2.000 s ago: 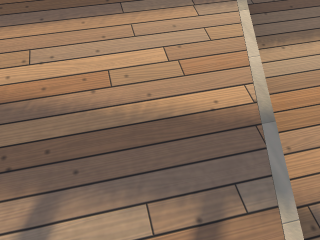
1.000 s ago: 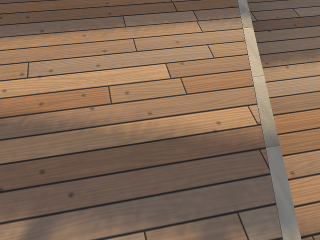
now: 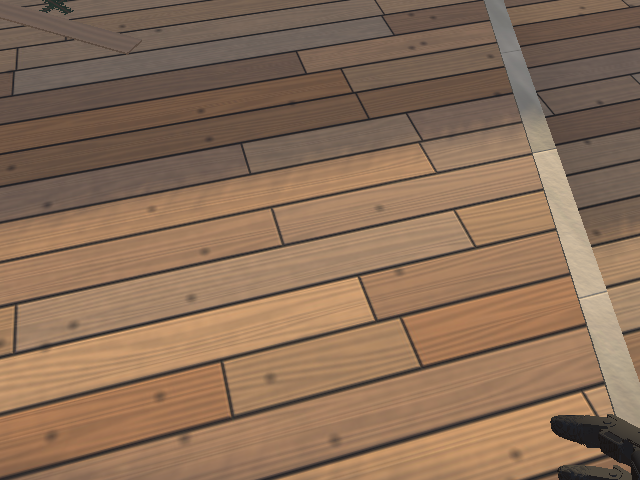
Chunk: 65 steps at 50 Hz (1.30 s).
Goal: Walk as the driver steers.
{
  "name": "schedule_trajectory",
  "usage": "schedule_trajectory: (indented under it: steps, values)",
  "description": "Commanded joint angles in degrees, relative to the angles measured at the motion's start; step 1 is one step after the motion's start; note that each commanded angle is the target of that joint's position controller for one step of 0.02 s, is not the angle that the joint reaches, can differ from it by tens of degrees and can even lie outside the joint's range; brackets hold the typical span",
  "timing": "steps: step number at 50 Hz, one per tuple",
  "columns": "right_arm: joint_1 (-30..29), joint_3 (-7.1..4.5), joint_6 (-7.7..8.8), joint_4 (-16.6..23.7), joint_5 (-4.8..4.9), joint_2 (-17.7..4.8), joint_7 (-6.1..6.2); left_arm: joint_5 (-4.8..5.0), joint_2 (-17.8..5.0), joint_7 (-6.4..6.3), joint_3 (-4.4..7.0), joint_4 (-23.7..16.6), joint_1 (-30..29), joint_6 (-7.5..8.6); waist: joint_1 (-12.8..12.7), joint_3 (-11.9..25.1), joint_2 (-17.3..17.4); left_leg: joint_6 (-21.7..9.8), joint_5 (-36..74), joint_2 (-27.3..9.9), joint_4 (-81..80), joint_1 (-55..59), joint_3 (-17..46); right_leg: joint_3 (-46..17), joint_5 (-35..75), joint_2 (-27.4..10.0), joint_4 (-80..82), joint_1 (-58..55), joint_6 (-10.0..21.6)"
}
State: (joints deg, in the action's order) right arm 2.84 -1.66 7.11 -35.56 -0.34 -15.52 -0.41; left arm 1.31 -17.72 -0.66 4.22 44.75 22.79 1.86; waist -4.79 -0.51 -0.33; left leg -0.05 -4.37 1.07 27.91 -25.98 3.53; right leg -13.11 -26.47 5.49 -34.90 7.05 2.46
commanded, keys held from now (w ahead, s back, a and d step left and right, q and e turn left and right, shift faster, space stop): w+e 0.28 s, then w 0.14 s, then w+q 0.58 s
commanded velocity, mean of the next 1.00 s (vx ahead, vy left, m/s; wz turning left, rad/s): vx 0.50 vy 0.00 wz -0.07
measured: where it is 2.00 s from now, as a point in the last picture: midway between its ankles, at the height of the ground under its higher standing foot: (376, 265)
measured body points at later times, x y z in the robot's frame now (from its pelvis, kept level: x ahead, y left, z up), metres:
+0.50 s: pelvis +0.26 -0.05 +0.00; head +0.29 -0.06 +0.44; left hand +0.55 +0.10 -0.07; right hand +0.17 -0.33 -0.13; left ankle +0.12 +0.13 -0.71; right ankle +0.35 -0.17 -0.73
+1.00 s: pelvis +0.52 -0.09 +0.00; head +0.56 -0.08 +0.45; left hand +0.56 +0.20 -0.13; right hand +0.72 -0.33 -0.09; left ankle +0.68 +0.01 -0.71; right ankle +0.34 -0.18 -0.72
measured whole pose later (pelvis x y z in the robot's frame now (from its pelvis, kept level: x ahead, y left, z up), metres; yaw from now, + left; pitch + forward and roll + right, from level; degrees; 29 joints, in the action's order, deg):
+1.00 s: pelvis +0.52 -0.09 +0.00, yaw -1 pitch +2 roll -2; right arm 5.2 -2.4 1.7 -40.6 1.3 -14.5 -3.5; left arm 0.9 -16.0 -0.8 4.7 48.0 18.5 2.7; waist -3.5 -2.2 1.5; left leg -4.4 -5.6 -2.8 35.9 -33.1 -3.0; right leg 15.7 -24.4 -0.4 -16.6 -7.3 -1.4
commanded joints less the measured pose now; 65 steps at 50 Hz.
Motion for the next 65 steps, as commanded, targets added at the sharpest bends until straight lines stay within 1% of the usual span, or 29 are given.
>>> schedule_trajectory:
  steps: [1, 2, 3, 5, 9, 15, 20, 22, 24, 25, 26, 27, 28, 29, 31, 36, 41, 45, 49, 51, 52, 53, 54, 55, 56, 57, 58, 61, 65]
  values:
    - [21.07, -5.45, -0.42, -1.39, -0.03, -14.87, 0.19, 0.99, -1.92, 0.18, -1.02, -6.9, 4.86, 1.63, 8.1, 19.84, 20.15, -15.38, -20.92, -27.17, -8.55, 46.91, 43.72, 4.04, -8.42, -2.02, -34.98, 36.04, -1.05]
    - [17.91, -4.24, -0.63, -0.31, 0.2, -9.89, 0.23, 1.38, -6.9, 0.04, 0.29, -6.13, 1.09, 1.33, 9.33, 11.84, 11.27, -13.15, -25.89, -24.29, -10.41, 40.49, 37.69, 2.78, -3.25, -5.12, -39.64, 39.14, -1.64]
    - [15.36, -3.58, -1.0, -0.13, 0.04, -7.85, 0.38, 0.74, -7.82, 0.05, 0.66, -6.94, -3.74, 0.94, 9.49, 6.3, 6.7, -10.97, -20.65, -21.51, -10.66, 33.76, 27.97, 4.85, 1.6, -6.92, -39.91, 38.88, -2.04]
    - [11.39, -2.73, -1.16, -0.82, -0.49, -5.64, 0.39, 0.0, -6.4, 0.43, 0.98, -8.13, -6.77, 0.49, 7.1, 0.67, 5.93, -9.75, -8.82, -16.88, -13.6, 23.71, 16.73, 5.47, 7.15, -9.96, -35.24, 35.68, -2.54]
    - [10.88, -3.42, -0.34, -2.76, -0.03, -6.76, 0.35, 0.08, -2.7, 1.07, 0.28, -9.57, -8.11, -0.68, 5.72, -0.98, 6.16, -10.89, 0.79, -15.74, -18.18, 19.07, 6.34, 7.45, 11.38, -11.64, -29.43, 33.84, -3.52]
    - [12.33, -4.28, -1.0, -5.75, 0.31, -9.82, 0.71, -0.21, -0.78, 2.66, -0.83, -11.72, -16.57, 0.16, 8.19, -2.1, 3.38, -9.87, 8.09, -14.75, -19.08, 21.52, -4.96, 10.29, 26.44, -11.16, -10.82, 31.93, -3.11]
    - [17.07, -4.8, -2.24, -9.37, 2.04, -12.04, 0.28, -0.1, -1.07, 3.7, -1.11, -14.55, -23.5, 0.83, 9.19, -4.45, 3.33, -9.19, 12.29, -17.37, -17.71, 27.56, -6.85, 13.02, 22.13, -8.69, -0.63, 29.28, 0.17]
    - [17.31, -5.0, -2.94, -10.43, 2.62, -13.37, 0.41, -0.62, -2.81, 3.75, -0.31, -14.76, -21.8, 0.93, 6.59, -2.27, 4.9, -8.37, 28.35, -17.82, -11.91, 29.76, -7.57, 15.25, 16.98, -6.12, 2.09, 22.98, 2.33]
    - [17.39, -4.03, -3.5, -11.44, 2.79, -12.33, 0.69, -0.9, -7.29, 2.93, 2.27, -10.51, -7.01, 0.89, -2.07, 6.79, 4.65, -5.58, 37.33, -14.12, 6.11, 22.8, -10.44, 16.79, 22.44, -3.7, 6.29, -1.15, 5.49]
    - [17.64, -2.32, -3.07, -9.8, 0.88, -8.53, 0.63, -1.45, -12.61, 1.71, 3.71, -8.55, 3.45, 0.44, -5.45, 15.59, -2.87, -3.12, 13.66, -10.35, 25.6, 7.79, -10.82, 2.14, 28.05, -16.51, 3.42, -20.9, 9.26]
    - [24.08, -0.48, -2.02, -8.98, 0.91, -2.75, -0.02, -1.77, -15.46, 1.58, 3.4, -9.01, 2.24, 0.67, -0.06, 23.99, -13.76, -0.47, -30.63, -0.15, 43.17, -9.99, -3.44, -24.98, 19.47, -30.14, 10.67, -32.36, 17.88]
    - [18.62, -2.41, -1.32, -9.73, 2.79, -9.83, -0.26, -1.53, -10.3, 1.77, 2.43, -9.15, 1.92, 1.08, -3.68, 21.64, -6.22, -0.79, -29.67, -2.08, 48.04, -14.1, 4.16, -23.86, 15.43, -29.0, 14.01, -27.64, 16.25]
    - [14.27, -2.92, -1.17, -7.79, 3.83, -10.77, -0.34, -1.31, -8.26, 1.81, 1.63, -8.34, -1.17, 1.5, -2.27, 11.92, -6.52, -1.17, -24.63, -4.65, 46.99, -17.54, 2.54, -13.25, 18.01, -26.59, 15.22, -20.1, 13.61]
    - [12.65, -2.77, -1.29, -7.87, 3.03, -9.64, 0.04, -1.13, -6.13, 1.96, 1.02, -7.85, -4.59, 1.9, -0.01, 7.55, -3.81, -0.99, -19.57, -7.15, 43.57, -15.95, 1.62, -6.98, 20.95, -23.66, 16.92, -12.68, 11.64]
    - [14.91, -3.12, -2.76, -9.06, 2.12, -8.35, 0.24, -1.76, -2.79, 2.29, 0.33, -7.76, -9.52, 2.82, 3.98, 3.59, -5.42, -0.29, -12.81, -9.51, 40.16, -9.97, 2.09, 1.23, 23.89, -20.2, 21.55, -2.81, 9.8]
    - [13.52, -2.8, -5.04, -8.73, 2.11, -4.68, 0.76, -2.49, -3.31, 1.5, 1.2, -4.51, -10.34, 4.81, 5.65, -1.14, -2.8, 1.63, -3.48, -9.32, 33.85, -12.48, 3.78, 11.7, 30.67, -19.73, 27.4, 1.45, 9.49]
    - [5.52, -1.86, -4.35, -6.24, 1.6, -2.85, -0.89, -1.99, -5.23, 0.4, 1.76, -2.42, -8.7, 4.34, 2.88, -3.94, -1.69, 0.66, 9.12, -8.07, 16.95, -12.05, -0.48, 20.08, 31.67, -18.61, 28.92, -1.37, 7.38]
    - [-1.11, -1.37, -4.32, -2.56, 1.6, -2.5, -2.41, -0.88, -7.02, -0.02, 2.53, -0.07, -4.88, 2.83, 0.54, -6.23, -0.89, -1.7, 6.01, -7.39, 9.91, -15.46, -3.43, 22.42, 35.27, -21.41, 26.47, -9.92, 6.71]
    - [1.5, -2.79, -4.84, -0.65, 1.64, -5.25, -3.31, -0.08, -9.85, -0.67, 3.29, 0.03, -5.87, 0.93, 4.13, -1.2, -4.13, -5.7, -4.62, -1.71, 8.79, -6.97, -9.33, 25.1, 63.93, -21.91, 14.14, -15.19, 4.37]
    - [15.89, -5.7, -5.24, -3.62, 1.89, -10.2, -2.43, 0.39, -10.02, -1.01, 3.0, -0.46, -7.58, 0.3, 12.51, 6.71, -3.47, -9.41, -3.5, 2.96, 4.55, 14.01, -10.02, 27.01, 66.7, -18.92, -6.51, -8.42, 1.56]
    - [23.11, -7.49, -5.93, -4.96, 2.0, -15.56, -1.12, -1.2, -6.96, -1.12, 1.77, -1.39, -5.8, 0.91, 14.4, 11.84, 4.57, -12.95, -2.06, -5.2, 3.12, 30.93, 4.13, 27.0, 42.97, -15.58, -24.68, 6.28, -1.26]
    - [19.56, -7.79, -5.32, -3.32, 2.16, -19.26, -1.12, -2.02, -0.22, -0.29, -0.42, -4.4, -2.37, 2.66, 7.79, 17.63, 16.87, -24.91, -12.88, -18.52, -5.53, 47.32, 38.29, 18.65, -5.44, -1.99, -45.2, 30.4, -4.88]
    - [20.46, -6.18, -4.53, -2.29, 1.59, -14.23, -1.59, -0.23, -5.28, 0.69, 0.32, -4.95, -7.89, 4.98, 11.9, 20.9, 8.15, -23.61, -16.39, -19.85, -11.28, 48.49, 42.75, 6.58, -5.71, -4.26, -47.78, 36.14, -3.19]
    - [19.04, -5.45, -3.82, -2.53, 1.17, -11.44, -1.62, 1.56, -6.52, 1.13, 0.55, -6.58, -12.36, 6.01, 11.79, 13.36, 5.55, -21.04, -13.66, -18.2, -11.59, 42.66, 34.32, 6.93, -1.37, -6.65, -45.37, 38.67, -1.71]
    - [15.57, -5.03, -3.34, -2.39, 1.33, -10.22, -1.69, 0.81, -5.63, 0.8, 0.31, -6.59, -12.88, 6.47, 8.64, 7.19, 0.06, -19.05, -6.96, -15.59, -11.61, 33.54, 27.42, 7.38, 2.88, -9.28, -39.38, 37.11, -1.34]
    - [12.26, -4.44, -3.14, -1.8, 1.32, -8.05, -1.45, -0.89, -6.28, 0.38, 0.75, -5.96, -12.82, 6.27, 6.68, 5.06, -0.15, -17.85, -0.96, -13.53, -11.96, 27.28, 22.48, 7.48, 5.21, -11.14, -34.11, 33.64, -1.7]
    - [10.49, -4.07, -3.1, -0.76, 0.64, -7.46, -1.12, -1.42, -6.45, 0.43, 1.02, -5.7, -11.7, 5.62, 5.04, 3.91, 1.41, -17.66, 3.35, -12.18, -13.07, 22.52, 20.17, 7.31, 6.95, -11.92, -32.2, 30.02, -2.21]
    - [10.48, -4.43, -2.92, -0.58, 0.84, -8.86, -0.25, -2.17, -4.68, 0.38, 0.69, -5.81, -11.05, 3.87, 3.78, 2.52, 1.62, -17.95, 10.69, -10.31, -15.08, 15.53, 15.41, 9.1, 10.08, -11.66, -25.02, 27.43, -5.05]
    - [12.89, -4.87, -3.5, -1.51, 1.35, -10.43, 0.95, -2.15, -2.16, 0.43, -0.5, -8.03, -19.35, 3.57, 6.66, 0.42, 3.69, -14.33, 6.84, -5.78, -14.47, 10.95, 10.07, 10.4, 24.78, -8.88, -7.41, 25.14, -7.16]
Next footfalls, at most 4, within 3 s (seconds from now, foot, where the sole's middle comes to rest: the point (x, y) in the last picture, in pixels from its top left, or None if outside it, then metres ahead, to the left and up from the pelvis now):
0.48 right None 0.38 -0.19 -0.76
1.02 left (358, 373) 0.71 0.00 -0.76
1.50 right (426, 270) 1.02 -0.16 -0.76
2.00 left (318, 238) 1.10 0.13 -0.76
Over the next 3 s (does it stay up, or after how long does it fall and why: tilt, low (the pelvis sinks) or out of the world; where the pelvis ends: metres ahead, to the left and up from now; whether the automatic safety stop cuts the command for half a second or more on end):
stays up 1.04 -0.01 0.02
